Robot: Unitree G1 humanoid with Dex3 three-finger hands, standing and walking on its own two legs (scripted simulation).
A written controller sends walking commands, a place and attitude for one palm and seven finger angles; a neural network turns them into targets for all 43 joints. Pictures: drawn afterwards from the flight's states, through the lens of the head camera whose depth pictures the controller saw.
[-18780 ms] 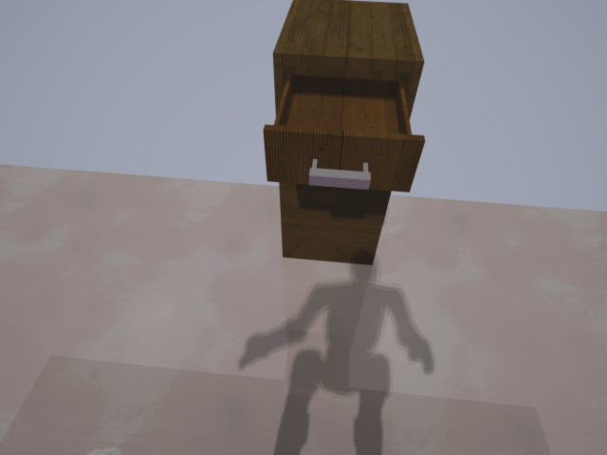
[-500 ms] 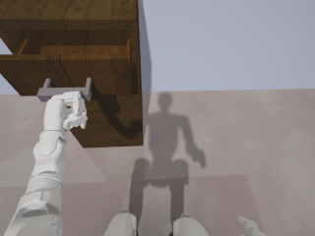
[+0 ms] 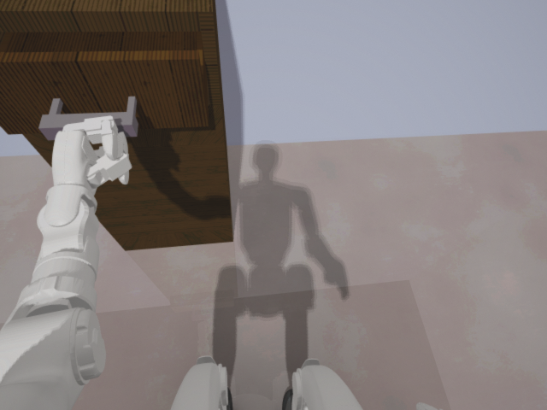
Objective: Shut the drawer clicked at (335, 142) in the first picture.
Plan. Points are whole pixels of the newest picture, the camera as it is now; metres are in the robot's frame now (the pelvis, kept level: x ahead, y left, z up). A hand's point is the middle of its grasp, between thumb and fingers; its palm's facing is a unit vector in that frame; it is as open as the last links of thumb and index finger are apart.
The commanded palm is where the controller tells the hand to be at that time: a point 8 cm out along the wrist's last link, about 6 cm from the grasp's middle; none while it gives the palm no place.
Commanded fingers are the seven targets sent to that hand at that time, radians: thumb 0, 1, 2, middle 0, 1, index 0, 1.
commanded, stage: push the drawer shut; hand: left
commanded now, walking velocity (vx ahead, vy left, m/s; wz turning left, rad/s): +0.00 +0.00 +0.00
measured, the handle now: (93, 114) +0.54 +0.26 +0.06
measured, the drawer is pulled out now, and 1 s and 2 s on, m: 0.06 0.00 0.00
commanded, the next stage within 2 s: pull the fist back off the drawer in 0.74 s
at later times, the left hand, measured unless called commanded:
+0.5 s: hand (128, 126) +0.52 +0.20 +0.06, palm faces +0.08 -1.00 -0.04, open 3.3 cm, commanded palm +0.51 +0.24 +0.06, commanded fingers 0.00 0.90 0.90 -1.40 -1.60 -1.40 -1.60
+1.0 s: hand (121, 123) +0.53 +0.21 +0.06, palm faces +0.07 -1.00 -0.06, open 3.3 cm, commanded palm +0.53 +0.24 +0.06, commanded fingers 0.00 0.90 0.90 -1.40 -1.60 -1.40 -1.60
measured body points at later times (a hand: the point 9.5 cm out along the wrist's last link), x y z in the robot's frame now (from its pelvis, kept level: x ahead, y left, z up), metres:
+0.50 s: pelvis +0.01 +0.01 +0.00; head +0.15 +0.03 +0.42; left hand +0.51 +0.26 +0.06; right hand +0.00 -0.26 -0.11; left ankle +0.04 +0.10 -0.65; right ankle +0.01 -0.11 -0.65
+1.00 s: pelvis -0.02 +0.00 -0.02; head +0.13 +0.04 +0.40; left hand +0.52 +0.27 +0.06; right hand -0.02 -0.27 -0.12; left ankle +0.04 +0.10 -0.65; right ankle +0.01 -0.11 -0.65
